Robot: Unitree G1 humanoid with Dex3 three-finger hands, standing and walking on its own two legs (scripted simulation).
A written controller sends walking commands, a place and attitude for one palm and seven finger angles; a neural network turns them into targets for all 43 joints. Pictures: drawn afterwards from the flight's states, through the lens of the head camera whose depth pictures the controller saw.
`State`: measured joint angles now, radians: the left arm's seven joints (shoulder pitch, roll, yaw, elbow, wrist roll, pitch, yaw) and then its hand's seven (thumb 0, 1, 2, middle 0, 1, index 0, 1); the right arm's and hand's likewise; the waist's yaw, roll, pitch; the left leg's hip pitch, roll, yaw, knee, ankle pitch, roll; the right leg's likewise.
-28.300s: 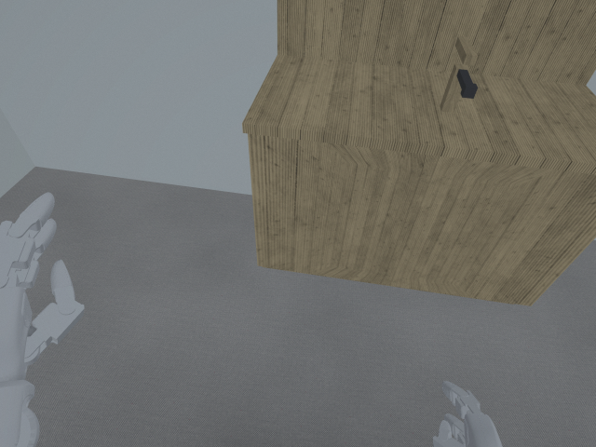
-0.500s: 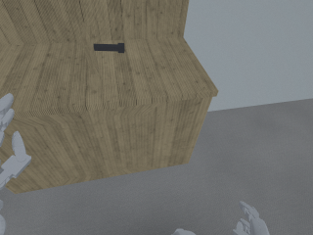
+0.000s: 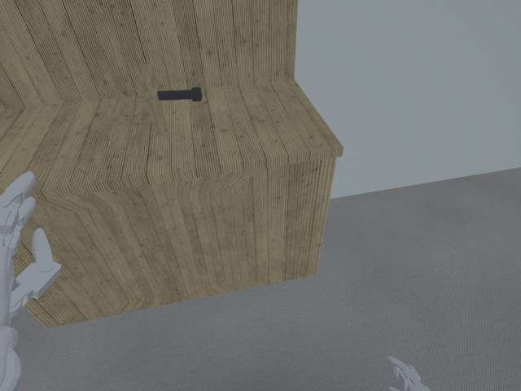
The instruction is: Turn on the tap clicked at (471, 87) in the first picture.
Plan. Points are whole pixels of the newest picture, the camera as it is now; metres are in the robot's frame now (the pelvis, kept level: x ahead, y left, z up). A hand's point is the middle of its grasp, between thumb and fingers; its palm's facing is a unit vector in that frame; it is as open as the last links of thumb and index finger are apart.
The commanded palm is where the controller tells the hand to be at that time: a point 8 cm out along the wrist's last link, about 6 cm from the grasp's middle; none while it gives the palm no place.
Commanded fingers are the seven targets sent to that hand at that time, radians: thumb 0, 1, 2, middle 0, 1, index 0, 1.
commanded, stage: stop stepping back and stand still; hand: left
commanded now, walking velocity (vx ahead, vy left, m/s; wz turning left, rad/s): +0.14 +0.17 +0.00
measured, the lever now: (196, 94) +0.85 +0.19 +0.10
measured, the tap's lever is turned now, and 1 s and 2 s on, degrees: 80 80 80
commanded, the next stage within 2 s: stand and check the lever's angle in 0.28 s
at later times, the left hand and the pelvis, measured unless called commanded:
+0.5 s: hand (62, 270) +0.22 +0.23 +0.17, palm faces +0.42 -0.81 -0.40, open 7.4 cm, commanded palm +0.16 +0.28 +0.19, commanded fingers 0.00 0.90 0.90 -0.20 -0.30 -0.20 -0.30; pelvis +0.01 -0.01 +0.01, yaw +2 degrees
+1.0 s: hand (45, 255) +0.24 +0.27 +0.17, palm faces +0.38 -0.85 -0.37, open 7.4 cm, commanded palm +0.19 +0.31 +0.19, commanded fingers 0.00 0.90 0.90 -0.20 -0.30 -0.20 -0.30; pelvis +0.02 +0.03 +0.02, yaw +0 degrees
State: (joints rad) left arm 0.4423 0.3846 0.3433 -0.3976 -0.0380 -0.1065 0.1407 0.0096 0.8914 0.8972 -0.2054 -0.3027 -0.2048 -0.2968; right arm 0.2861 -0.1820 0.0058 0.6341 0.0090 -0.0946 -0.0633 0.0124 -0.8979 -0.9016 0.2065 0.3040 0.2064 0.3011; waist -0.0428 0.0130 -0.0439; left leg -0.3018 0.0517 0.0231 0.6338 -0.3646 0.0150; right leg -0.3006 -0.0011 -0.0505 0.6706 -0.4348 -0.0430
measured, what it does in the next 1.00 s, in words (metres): steps on the spot: left foot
